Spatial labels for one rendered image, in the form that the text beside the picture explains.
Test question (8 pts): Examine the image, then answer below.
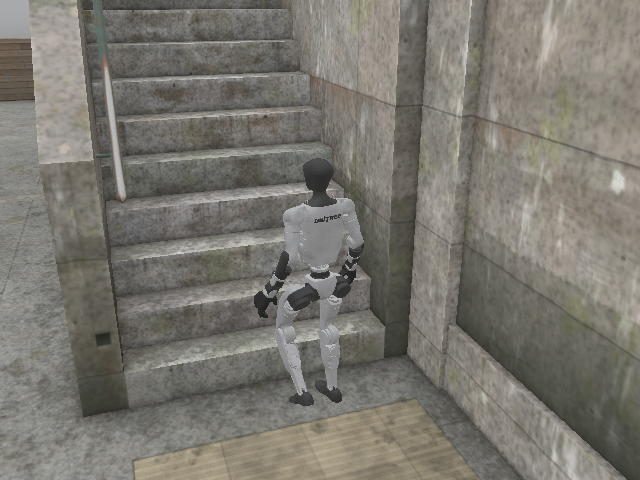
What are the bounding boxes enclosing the stairs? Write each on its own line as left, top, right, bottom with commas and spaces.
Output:
83, 0, 385, 408

